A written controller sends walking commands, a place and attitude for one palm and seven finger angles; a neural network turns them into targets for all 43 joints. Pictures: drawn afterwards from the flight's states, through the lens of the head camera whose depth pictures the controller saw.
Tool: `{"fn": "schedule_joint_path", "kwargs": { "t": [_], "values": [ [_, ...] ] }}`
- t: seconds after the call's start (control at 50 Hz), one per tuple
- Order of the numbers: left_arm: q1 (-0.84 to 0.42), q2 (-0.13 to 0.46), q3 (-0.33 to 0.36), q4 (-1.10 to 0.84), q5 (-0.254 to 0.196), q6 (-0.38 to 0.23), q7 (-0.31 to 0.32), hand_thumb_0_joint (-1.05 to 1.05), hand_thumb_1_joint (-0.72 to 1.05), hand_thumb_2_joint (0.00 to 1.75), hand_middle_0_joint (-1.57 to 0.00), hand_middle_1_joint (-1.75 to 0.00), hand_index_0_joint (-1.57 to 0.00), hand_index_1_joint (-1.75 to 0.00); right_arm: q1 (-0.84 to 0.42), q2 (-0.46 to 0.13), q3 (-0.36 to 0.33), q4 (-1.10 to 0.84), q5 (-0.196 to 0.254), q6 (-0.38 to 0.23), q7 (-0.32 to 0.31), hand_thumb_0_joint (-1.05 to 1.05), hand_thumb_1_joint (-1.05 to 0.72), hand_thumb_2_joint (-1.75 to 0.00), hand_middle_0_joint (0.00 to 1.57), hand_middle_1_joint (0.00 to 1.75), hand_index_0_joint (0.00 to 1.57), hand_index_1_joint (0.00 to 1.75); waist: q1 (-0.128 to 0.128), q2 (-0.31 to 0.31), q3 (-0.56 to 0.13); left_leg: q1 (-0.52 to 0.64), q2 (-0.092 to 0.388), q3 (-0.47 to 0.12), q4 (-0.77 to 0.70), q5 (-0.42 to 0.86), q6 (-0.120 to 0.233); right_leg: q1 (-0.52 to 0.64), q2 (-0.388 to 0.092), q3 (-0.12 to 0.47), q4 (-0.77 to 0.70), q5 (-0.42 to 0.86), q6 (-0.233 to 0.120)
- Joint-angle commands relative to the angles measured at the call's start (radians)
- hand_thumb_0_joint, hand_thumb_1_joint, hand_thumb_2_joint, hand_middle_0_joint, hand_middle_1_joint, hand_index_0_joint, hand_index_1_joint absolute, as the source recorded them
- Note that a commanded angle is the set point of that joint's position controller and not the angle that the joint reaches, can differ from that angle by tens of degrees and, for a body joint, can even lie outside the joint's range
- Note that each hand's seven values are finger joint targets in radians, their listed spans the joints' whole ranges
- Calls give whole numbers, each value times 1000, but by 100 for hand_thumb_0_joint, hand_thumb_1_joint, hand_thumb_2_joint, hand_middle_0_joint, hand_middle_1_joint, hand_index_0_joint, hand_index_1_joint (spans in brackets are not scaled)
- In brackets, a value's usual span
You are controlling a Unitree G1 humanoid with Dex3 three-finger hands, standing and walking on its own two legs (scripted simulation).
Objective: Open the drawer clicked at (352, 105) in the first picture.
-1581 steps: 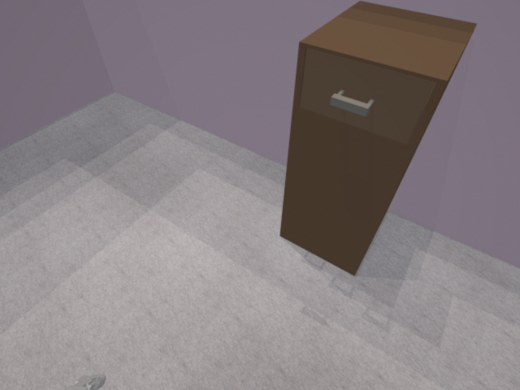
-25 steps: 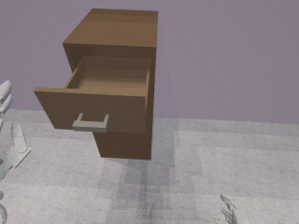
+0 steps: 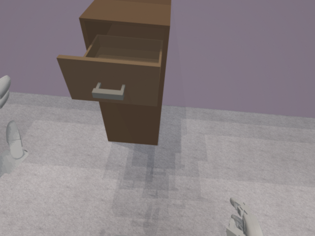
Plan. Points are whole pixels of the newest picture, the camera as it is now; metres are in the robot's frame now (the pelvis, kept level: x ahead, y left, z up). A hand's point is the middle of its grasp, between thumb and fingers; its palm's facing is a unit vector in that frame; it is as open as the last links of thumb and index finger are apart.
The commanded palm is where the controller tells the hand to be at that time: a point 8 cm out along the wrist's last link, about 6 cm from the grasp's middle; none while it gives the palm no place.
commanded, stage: stop stepping back and stand still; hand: left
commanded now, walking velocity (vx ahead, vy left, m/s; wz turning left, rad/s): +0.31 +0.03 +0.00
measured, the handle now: (109, 90) +0.55 +0.20 +0.04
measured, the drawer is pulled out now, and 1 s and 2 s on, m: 0.29 0.29 0.29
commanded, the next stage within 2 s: let the arm hang, fingers relaxed in 0.58 s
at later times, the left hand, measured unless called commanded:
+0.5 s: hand (3, 201) +0.12 +0.22 +0.22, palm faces +0.41 -0.82 -0.40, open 7.4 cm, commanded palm +0.07 +0.27 +0.22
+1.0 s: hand out of the picture +0.00 +0.17 -0.17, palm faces +0.04 -0.98 -0.18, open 7.0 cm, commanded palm none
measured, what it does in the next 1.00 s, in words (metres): steps on the spot: left foot, then right foot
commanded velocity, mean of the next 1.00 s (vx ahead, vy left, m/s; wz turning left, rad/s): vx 0.10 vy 0.00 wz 0.00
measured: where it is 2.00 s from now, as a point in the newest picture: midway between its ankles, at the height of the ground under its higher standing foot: outside the picture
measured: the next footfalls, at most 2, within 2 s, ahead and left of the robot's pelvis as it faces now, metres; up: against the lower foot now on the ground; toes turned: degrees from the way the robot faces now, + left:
left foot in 0.06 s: +0.01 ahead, +0.11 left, +0.00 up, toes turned +3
right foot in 0.32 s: -0.03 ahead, -0.09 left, +0.00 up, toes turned -3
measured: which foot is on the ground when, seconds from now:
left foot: up 0.00-0.04, down 0.06-1.00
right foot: down 0.00-0.06, up 0.08-0.30, down 0.32-1.00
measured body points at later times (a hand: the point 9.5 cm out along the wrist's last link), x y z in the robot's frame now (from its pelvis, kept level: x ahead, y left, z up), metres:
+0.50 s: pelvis -0.07 -0.01 +0.00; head -0.09 +0.01 +0.45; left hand +0.10 +0.26 +0.24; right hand +0.07 -0.26 -0.07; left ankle -0.03 +0.11 -0.71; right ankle -0.07 -0.09 -0.73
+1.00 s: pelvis -0.06 -0.01 +0.00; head -0.05 +0.01 +0.45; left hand +0.00 +0.22 -0.15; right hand +0.00 -0.25 -0.13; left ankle -0.03 +0.11 -0.73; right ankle -0.07 -0.09 -0.73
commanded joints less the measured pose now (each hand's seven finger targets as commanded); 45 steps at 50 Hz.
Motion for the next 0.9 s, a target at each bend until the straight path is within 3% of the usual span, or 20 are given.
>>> {"fn": "schedule_joint_path", "kwargs": {
  "t": [0.0, 0.04, 0.06, 0.08, 0.12, 0.24, 0.26, 0.3, 0.32, 0.36, 0.48, 0.54, 0.58, 0.64, 0.66, 0.7, 0.74, 0.78, 0.84, 0.88],
  "values": [
    [36, 140, 112, -191, -20, -47, 34, 0, 90, 90, -20, -30, -20, -30, -24, -122, -31, -175, -12, -48, -46, 0, -90, -90, 20, 30, 20, 30, -30, 83, -109, 264, 6, 9, -403, -27, 17, -43, -138, 139, -210, -397, -26],
    [-11, 124, 95, -258, -9, -63, 47, 0, 90, 90, -20, -30, -20, -30, -19, -169, -32, -191, -25, -67, -53, 0, -90, -90, 20, 30, 20, 30, -23, 359, -17, 88, 240, -347, -702, -368, 114, -25, 7, 36, 130, -337, 33],
    [-35, 150, 100, -287, 4, -64, 61, 0, 90, 90, -20, -30, -20, -30, -23, -150, -34, -209, -11, -85, -53, 0, -90, -90, 20, 30, 20, 30, -26, 332, 8, 32, 344, -440, -746, -387, 158, -30, 16, -27, 303, -284, 52],
    [-46, 186, 143, -258, 4, -63, 64, 0, 90, 90, -20, -30, -20, -30, -38, -143, -43, -187, -9, -100, -54, 0, -90, -90, 20, 30, 20, 30, -20, 264, -16, 13, 332, -384, -728, -325, 163, -21, 15, -13, 395, -266, 59],
    [-4, 149, 115, -227, 11, -45, 56, 0, 90, 90, -20, -30, -20, -30, -33, -139, -40, -165, -6, -113, -40, 0, -90, -90, 20, 30, 20, 30, -25, 282, -9, 15, 270, -280, -690, -264, 131, 3, -2, -18, 392, -254, 53],
    [-57, 123, 61, -116, 11, -1, 55, 0, 90, 90, -20, -30, -20, -30, -52, -159, -36, -124, -6, -111, -42, 0, -90, -90, 20, 30, 20, 30, -21, 215, 40, -42, 211, -138, -626, -285, 77, 242, 26, -146, -9, -284, 24],
    [-62, 136, 65, -110, 14, 3, 53, 0, 90, 90, -20, -30, -20, -30, -52, -161, -39, -126, -6, -101, -43, 0, -90, -90, 20, 30, 20, 30, -25, 154, 43, -39, 160, -84, -521, -246, 60, 237, -4, -76, -102, -307, -2],
    [-80, 182, 96, -127, -4, 1, 43, 0, 90, 90, -20, -30, -20, -30, -50, -139, -45, -124, -7, -82, -37, 0, -90, -90, 20, 30, 20, 30, -16, -148, 23, -81, 34, 24, -60, -32, 18, 153, -277, 369, -341, -480, -149],
    [-143, 227, 125, -170, -14, -19, 43, 0, 90, 90, -20, -30, -20, -30, -64, -149, -45, -116, -10, -84, -34, 0, -90, -90, 20, 30, 20, 30, -7, -175, 20, -116, 42, 16, 81, 14, 8, 181, -350, 390, -351, -258, -184],
    [-156, 217, 131, -214, -8, -30, 48, 0, 90, 90, -20, -30, -20, -30, -52, -133, -49, -110, 2, -97, -24, 0, -90, -90, 20, 30, 20, 30, -18, -90, -116, -73, 52, -8, 63, -19, 5, 253, -333, 336, -273, -205, -176],
    [11, 154, 106, -189, -28, -36, 44, 0, 90, 90, -20, -30, -20, -30, -29, -122, -26, -120, -10, -92, -46, 0, -90, -90, 20, 30, 20, 30, -33, 49, 0, 227, 48, 41, -403, 69, 31, 31, -183, 111, -200, -355, -79],
    [-43, 151, 110, -214, -22, -50, 50, 0, 90, 90, -20, -30, -20, -30, -37, -164, -38, -152, 2, -103, -52, 0, -90, -90, 20, 30, 20, 30, -22, 307, 14, 219, 262, -296, -572, -15, 130, -18, -10, -23, 100, -238, 16],
    [-29, 177, 142, -158, -17, -49, 48, 0, 90, 90, -20, -30, -20, -30, -33, -143, -35, -131, 0, -106, -57, 0, -90, -90, 20, 30, 20, 30, -24, 286, -5, 129, 291, -281, -624, -80, 136, 50, -28, -43, 188, -316, 30],
    [-34, 157, 122, -152, -7, -40, 43, 0, 90, 90, -20, -30, -20, -30, -31, -152, -35, -134, 6, -112, -46, 0, -90, -90, 20, 30, 20, 30, -19, 175, 3, 75, 204, -117, -489, 77, 90, 182, -38, -30, -39, -129, 25],
    [-21, -80, -337, 709, 63, 117, -99, 0, 90, 90, -20, -30, -20, -30, -38, -221, -95, 115, 4, -149, 21, 0, -90, -90, 20, 30, 20, 30, -62, 48, -47, 144, 125, 0, -231, 343, 30, 86, -151, 15, 31, 226, 3],
    [-53, -82, -321, 747, 55, 243, -136, 0, 90, 90, -20, -30, -20, -30, 47, -174, -90, 88, 8, -40, 34, 0, -90, -90, 20, 30, 20, 30, -53, -23, -91, 164, 104, -17, -221, 301, 1, 61, -186, 75, 16, 210, -16],
    [-123, -75, -330, 822, 53, 241, -139, 0, 90, 90, -20, -30, -20, -30, 43, -157, -70, 98, -8, 4, 29, 0, -90, -90, 20, 30, 20, 30, -25, -151, -70, 107, 74, -27, -180, 213, 13, 75, -206, 88, -42, 139, -36],
    [-168, -23, -324, 937, 48, 234, -136, 0, 90, 90, -20, -30, -20, -30, 16, -171, -60, 93, -16, 41, 32, 0, -90, -90, 20, 30, 20, 30, -13, -225, -16, 47, 36, -19, -159, 138, 11, 166, -236, 123, -82, 283, -76],
    [-225, 19, -332, 1119, 44, 233, -124, 0, 90, 90, -20, -30, -20, -30, -15, -185, -65, 108, -23, 80, 27, 0, -90, -90, 20, 30, 20, 30, -9, -198, 56, 63, 26, -32, -189, 57, 15, 202, -243, 139, -107, 387, -100],
    [-278, 5, -352, 1221, 35, 234, -119, 0, 90, 90, -20, -30, -20, -30, 28, -161, -50, 160, -20, 86, 30, 0, -90, -90, 20, 30, 20, 30, -36, 4, 54, 195, 62, -56, -321, 321, 18, 137, -202, 95, -91, 222, -65]
  ]
}}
